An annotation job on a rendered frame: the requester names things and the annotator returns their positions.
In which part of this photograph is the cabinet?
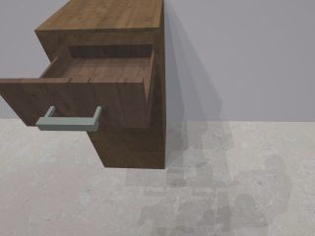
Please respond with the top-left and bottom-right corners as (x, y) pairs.
(34, 0), (166, 169)

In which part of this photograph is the drawer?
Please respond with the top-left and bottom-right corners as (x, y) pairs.
(0, 43), (156, 128)

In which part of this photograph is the handle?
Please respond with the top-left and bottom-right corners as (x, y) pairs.
(35, 106), (102, 132)

